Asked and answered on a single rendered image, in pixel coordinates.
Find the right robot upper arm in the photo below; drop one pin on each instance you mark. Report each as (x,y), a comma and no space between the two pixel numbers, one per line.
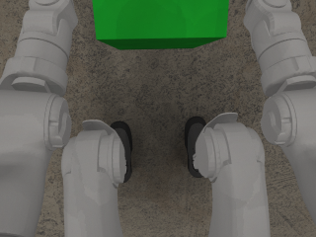
(289,121)

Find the carton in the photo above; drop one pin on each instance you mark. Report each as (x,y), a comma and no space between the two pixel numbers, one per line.
(160,24)

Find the right robot foot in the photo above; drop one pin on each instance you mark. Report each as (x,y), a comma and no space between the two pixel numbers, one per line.
(193,128)

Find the robot foot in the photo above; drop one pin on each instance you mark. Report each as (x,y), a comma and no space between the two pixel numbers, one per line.
(124,133)
(193,128)

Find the right robot forearm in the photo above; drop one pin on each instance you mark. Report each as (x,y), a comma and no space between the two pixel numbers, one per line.
(280,46)

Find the left robot forearm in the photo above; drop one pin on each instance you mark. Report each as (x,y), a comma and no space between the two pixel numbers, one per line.
(43,49)

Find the left robot foot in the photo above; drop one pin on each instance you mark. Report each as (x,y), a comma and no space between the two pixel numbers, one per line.
(124,133)

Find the left robot upper arm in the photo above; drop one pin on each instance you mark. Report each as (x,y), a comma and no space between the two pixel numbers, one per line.
(32,126)

